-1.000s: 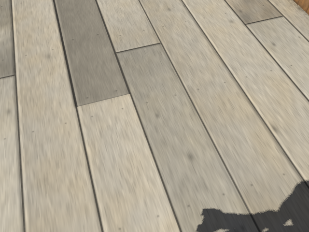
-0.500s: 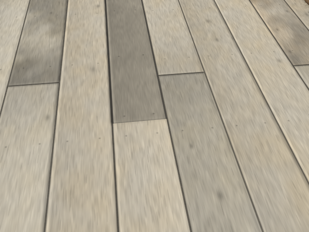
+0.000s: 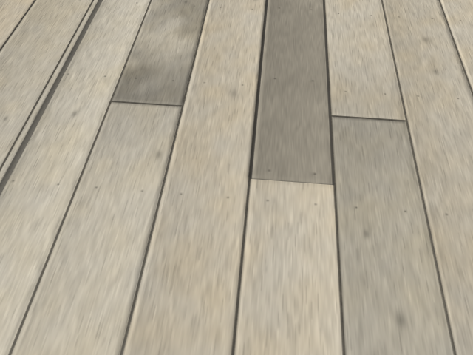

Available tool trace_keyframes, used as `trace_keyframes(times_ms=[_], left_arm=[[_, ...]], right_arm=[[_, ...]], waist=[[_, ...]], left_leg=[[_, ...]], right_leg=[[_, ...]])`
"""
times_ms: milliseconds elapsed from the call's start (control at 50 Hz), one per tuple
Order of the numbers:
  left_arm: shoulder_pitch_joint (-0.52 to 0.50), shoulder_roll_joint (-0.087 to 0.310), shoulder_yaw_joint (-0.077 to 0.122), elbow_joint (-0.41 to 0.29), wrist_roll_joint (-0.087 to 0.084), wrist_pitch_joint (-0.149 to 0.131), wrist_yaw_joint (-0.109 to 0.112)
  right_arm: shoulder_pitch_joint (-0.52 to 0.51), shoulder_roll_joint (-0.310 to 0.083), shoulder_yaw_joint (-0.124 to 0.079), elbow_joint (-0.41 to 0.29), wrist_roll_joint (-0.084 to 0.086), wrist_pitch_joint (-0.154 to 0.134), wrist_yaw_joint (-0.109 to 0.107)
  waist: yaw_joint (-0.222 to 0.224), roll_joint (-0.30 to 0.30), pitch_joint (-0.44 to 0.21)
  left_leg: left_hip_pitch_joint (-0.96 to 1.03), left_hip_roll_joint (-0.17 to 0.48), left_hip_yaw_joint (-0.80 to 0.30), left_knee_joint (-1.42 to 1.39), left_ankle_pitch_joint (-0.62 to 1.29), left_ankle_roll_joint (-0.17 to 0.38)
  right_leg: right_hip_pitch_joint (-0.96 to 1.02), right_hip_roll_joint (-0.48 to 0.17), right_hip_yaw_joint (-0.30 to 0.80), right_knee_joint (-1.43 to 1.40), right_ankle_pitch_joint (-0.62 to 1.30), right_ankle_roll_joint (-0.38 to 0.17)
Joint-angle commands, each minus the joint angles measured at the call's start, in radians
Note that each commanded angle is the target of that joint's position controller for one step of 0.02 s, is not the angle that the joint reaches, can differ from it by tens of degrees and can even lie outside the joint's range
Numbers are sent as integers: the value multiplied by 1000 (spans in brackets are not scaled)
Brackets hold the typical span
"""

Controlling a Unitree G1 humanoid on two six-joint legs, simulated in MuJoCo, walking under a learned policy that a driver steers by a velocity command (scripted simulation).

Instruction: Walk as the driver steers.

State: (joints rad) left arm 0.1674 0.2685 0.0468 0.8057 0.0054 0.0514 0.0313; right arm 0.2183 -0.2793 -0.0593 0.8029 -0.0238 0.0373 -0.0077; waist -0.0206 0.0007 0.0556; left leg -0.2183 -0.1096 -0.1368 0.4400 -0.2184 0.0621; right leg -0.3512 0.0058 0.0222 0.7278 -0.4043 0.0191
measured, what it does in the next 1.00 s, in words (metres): steps on the spot: right foot, then left foot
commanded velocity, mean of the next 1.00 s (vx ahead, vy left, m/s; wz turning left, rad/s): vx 0.00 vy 0.00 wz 0.05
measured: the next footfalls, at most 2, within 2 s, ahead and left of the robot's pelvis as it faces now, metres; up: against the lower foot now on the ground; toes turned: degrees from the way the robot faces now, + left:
right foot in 0.06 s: +0.04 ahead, -0.12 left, +0.00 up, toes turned +2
left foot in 0.32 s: +0.00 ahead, +0.11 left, +0.00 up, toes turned -3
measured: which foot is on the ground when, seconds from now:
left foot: down 0.00-0.06, up 0.08-0.30, down 0.32-1.00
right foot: up 0.00-0.04, down 0.06-1.00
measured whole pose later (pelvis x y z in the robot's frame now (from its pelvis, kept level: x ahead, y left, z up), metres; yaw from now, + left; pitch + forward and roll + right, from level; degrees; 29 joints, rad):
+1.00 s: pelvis -0.02 +0.00 +0.00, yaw +1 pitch -2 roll +0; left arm 0.26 0.20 -0.01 1.12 0.01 0.01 0.03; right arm 0.25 -0.20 0.02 1.13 -0.01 0.00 -0.03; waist 0.01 0.00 0.03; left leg -0.11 -0.04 -0.06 0.37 -0.23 0.02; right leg -0.18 0.01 0.02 0.38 -0.17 0.00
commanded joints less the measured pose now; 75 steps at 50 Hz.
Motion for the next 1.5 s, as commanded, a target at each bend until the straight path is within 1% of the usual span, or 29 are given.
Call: trace_keyframes(times_ms=[20,40,60,80,100,120,140,160,200,260,300,340,360,380,400,440,480,660,820,1040,1320,1340,1380,1400,1420,1440,1460,1480,1500], left_arm=[[58,65,10,-43,-4,-21,8],[88,58,6,-33,3,-31,11],[80,105,9,-39,23,-45,19],[14,179,13,-69,21,-51,15],[19,159,9,-57,17,-52,6],[-3,108,-7,-57,17,-59,-2],[-34,88,-16,-53,13,-62,-5],[-45,85,-20,-49,15,-62,-2],[-23,97,-19,-27,12,-62,2],[22,107,-17,7,10,-58,0],[15,115,-13,22,7,-53,-1],[33,103,-13,27,6,-58,-8],[51,80,-15,39,-2,-57,-12],[31,91,-14,59,1,-54,-9],[22,89,-12,69,3,-51,-7],[25,93,-10,88,5,-49,-10],[34,84,-12,111,5,-51,-11],[64,69,-23,205,4,-49,-9],[101,52,-34,261,4,-50,-5],[138,21,-42,305,4,-51,1],[164,-9,-44,331,3,-52,7],[171,-15,-45,334,5,-51,6],[167,3,-35,325,8,-46,4],[164,6,-31,315,11,-42,1],[151,2,-29,302,16,-41,-3],[132,-17,-31,286,20,-44,-8],[108,-42,-35,267,24,-52,-13],[90,-61,-39,249,32,-64,-18],[68,-53,-37,230,37,-77,-22]], right_arm=[[-24,-143,-25,-43,6,-3,-5],[-35,-128,-17,-42,15,-3,-8],[-4,-77,0,-46,14,-9,-7],[70,-40,8,-39,20,-12,-9],[45,-97,-5,-18,14,0,-17],[26,-112,-10,-10,18,6,-16],[14,-100,-10,0,19,8,-11],[15,-91,-8,10,17,10,-5],[25,-69,2,34,11,10,1],[12,-50,13,64,21,6,-11],[28,-50,19,94,19,0,-19],[16,-106,15,101,0,-14,-23],[-11,-123,10,126,14,-16,-19],[-15,-83,19,131,16,-22,-12],[-7,-71,25,146,14,-27,-12],[2,-74,29,172,12,-31,-19],[6,-75,32,192,13,-34,-22],[27,-63,47,259,14,-39,-26],[50,-40,57,296,15,-41,-27],[86,-9,64,325,16,-44,-30],[131,22,66,339,15,-46,-35],[141,27,67,342,14,-45,-35],[149,-1,53,336,11,-38,-35],[152,-14,46,328,9,-33,-32],[163,-15,41,321,7,-30,-29],[188,-16,37,320,7,-30,-28],[225,-25,31,326,8,-33,-29],[255,-47,19,334,7,-37,-30],[255,-56,11,332,5,-42,-29]], waist=[[32,114,-83],[54,86,-77],[25,-31,-87],[-34,-176,-87],[12,-200,-103],[4,-145,-68],[-5,-135,-45],[-11,-154,-41],[-6,-163,-51],[18,-150,-78],[2,-131,-80],[26,-76,-96],[60,35,-45],[31,25,-32],[25,30,-20],[28,44,-19],[31,40,-24],[28,8,0],[28,3,4],[29,5,8],[28,0,13],[27,1,-8],[23,18,15],[20,35,42],[12,42,89],[-2,64,121],[-18,106,131],[-26,154,128],[-29,159,135]], left_leg=[[31,261,-230,-34,426,120],[-22,233,-226,-15,325,74],[-82,170,-178,56,156,17],[-141,24,-49,129,-158,-22],[-55,27,14,238,-331,-32],[-41,40,5,303,-312,-39],[-40,45,8,314,-273,-47],[-38,49,20,310,-243,-57],[-37,57,53,237,-223,-75],[8,67,92,58,-157,-83],[113,88,89,-129,58,-77],[201,185,-16,-115,195,-62],[107,183,-10,-76,189,-41],[66,180,-15,-99,133,-36],[45,178,-15,-119,109,-38],[42,175,-17,-137,109,-37],[53,178,-18,-143,102,-33],[39,182,-22,-161,44,-18],[34,179,-16,-158,46,-13],[26,174,-7,-146,65,-12],[24,172,1,-129,86,-12],[29,165,2,-141,6,-10],[-5,141,-4,-135,-252,15],[-36,141,-26,-135,-405,37],[-61,156,-61,-149,-512,59],[-52,188,-119,-170,-573,83],[-8,240,-201,-213,-604,113],[40,311,-292,-264,-611,148],[38,359,-337,-290,-573,174]], right_leg=[[143,15,-22,-228,84,-28],[243,-5,-3,-402,224,-37],[312,-148,153,-490,256,-60],[319,-333,346,-491,540,-136],[183,-388,365,-471,574,-253],[152,-340,325,-486,530,-263],[137,-283,260,-486,479,-234],[149,-235,207,-476,485,-204],[209,-191,155,-438,555,-183],[274,-185,160,-392,598,-180],[237,-166,154,-375,549,-137],[158,-133,148,-378,391,-85],[176,-79,97,-424,304,-76],[215,-75,87,-408,282,-70],[228,-77,86,-397,288,-69],[239,-85,88,-388,327,-75],[236,-88,88,-395,320,-73],[212,-81,86,-416,269,-56],[198,-83,86,-411,269,-51],[190,-84,84,-397,283,-50],[187,-83,82,-385,301,-52],[195,-74,78,-391,226,-53],[155,-32,55,-348,-5,-70],[107,-13,47,-318,-139,-85],[43,-3,49,-291,-214,-96],[-22,8,41,-245,-222,-97],[-81,25,7,-171,-160,-92],[-124,33,-46,-87,-58,-85],[-136,7,-61,-40,-4,-84]])
Velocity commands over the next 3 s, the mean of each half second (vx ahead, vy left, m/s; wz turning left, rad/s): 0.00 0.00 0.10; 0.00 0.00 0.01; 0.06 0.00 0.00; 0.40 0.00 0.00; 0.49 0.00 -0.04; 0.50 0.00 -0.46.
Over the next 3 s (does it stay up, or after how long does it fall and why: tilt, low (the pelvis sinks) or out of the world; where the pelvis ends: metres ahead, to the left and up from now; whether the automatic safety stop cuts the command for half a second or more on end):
stays up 0.78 -0.07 0.00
